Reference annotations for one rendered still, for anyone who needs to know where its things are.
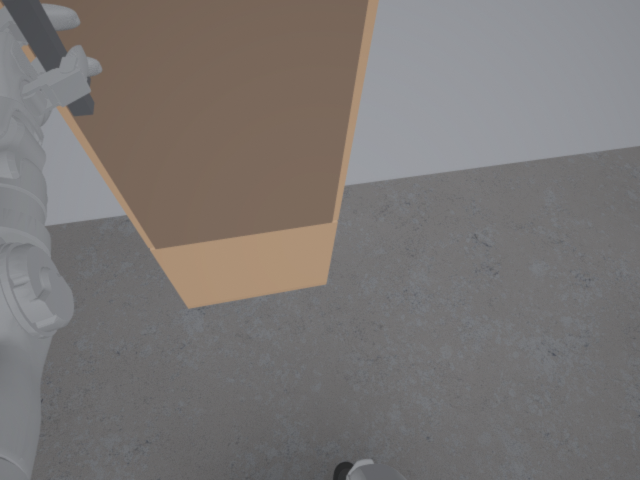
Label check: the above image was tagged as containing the right robot shin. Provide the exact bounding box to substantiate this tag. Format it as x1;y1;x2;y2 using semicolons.
347;459;374;475

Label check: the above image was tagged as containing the left robot hand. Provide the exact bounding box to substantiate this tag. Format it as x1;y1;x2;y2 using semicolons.
0;3;102;127

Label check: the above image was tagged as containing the robot left upper arm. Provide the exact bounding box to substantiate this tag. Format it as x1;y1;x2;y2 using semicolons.
0;242;74;480

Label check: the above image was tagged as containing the handle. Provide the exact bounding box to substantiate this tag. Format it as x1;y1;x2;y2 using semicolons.
2;0;94;116

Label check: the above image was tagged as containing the cupboard door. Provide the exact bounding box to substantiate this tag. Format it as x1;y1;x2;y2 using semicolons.
0;0;368;249

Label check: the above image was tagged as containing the robot left forearm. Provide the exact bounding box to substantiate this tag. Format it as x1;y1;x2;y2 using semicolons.
0;96;51;258

